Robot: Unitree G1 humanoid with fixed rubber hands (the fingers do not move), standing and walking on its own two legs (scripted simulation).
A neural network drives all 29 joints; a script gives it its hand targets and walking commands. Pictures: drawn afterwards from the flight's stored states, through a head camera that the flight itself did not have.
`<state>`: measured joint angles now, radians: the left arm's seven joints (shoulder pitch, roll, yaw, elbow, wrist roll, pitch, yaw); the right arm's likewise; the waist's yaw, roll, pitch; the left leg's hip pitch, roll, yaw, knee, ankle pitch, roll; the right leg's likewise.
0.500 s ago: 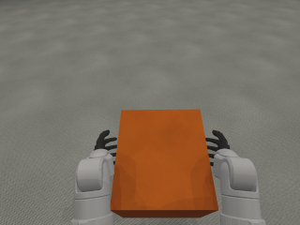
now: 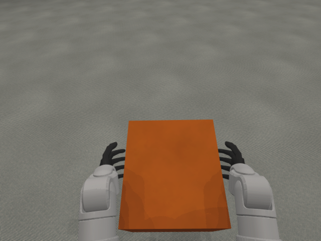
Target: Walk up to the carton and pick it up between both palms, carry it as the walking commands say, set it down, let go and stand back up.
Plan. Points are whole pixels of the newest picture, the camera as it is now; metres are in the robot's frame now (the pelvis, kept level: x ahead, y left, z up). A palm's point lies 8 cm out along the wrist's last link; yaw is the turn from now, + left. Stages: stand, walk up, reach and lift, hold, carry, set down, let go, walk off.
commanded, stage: carry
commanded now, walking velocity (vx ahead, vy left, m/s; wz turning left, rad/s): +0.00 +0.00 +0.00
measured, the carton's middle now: (171, 177) +0.31 +0.00 -0.01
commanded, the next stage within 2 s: hold in 0.64 s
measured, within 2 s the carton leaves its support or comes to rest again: neither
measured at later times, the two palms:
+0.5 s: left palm (110, 170) +0.29 +0.15 +0.07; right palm (236, 170) +0.29 -0.16 +0.06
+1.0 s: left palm (112, 166) +0.31 +0.15 +0.06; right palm (236, 171) +0.29 -0.16 +0.05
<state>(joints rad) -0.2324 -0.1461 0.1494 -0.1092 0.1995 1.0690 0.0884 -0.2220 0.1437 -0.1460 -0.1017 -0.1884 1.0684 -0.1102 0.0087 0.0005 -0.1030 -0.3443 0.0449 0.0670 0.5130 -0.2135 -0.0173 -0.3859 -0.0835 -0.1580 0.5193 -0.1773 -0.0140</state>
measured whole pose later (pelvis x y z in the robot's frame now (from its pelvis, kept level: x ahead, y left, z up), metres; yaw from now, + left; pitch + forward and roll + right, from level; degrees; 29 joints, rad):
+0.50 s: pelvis +0.02 +0.00 +0.00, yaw +0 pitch +3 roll +0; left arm -0.18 -0.14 0.14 -0.07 0.20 0.97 0.08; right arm -0.17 0.13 -0.13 -0.07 -0.19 0.97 -0.09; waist 0.00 0.00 -0.12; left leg -0.32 0.05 0.07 0.51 -0.24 -0.02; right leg -0.36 -0.08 -0.16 0.52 -0.20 -0.01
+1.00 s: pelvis +0.01 +0.01 +0.01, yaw -5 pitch -6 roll +0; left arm -0.25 -0.15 0.23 0.20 0.27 0.71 0.00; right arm -0.25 0.15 -0.21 0.18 -0.29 0.74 -0.03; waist 0.01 0.03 0.04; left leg -0.08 0.02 0.02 0.39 -0.20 0.00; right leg -0.13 -0.04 -0.07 0.35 -0.12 0.00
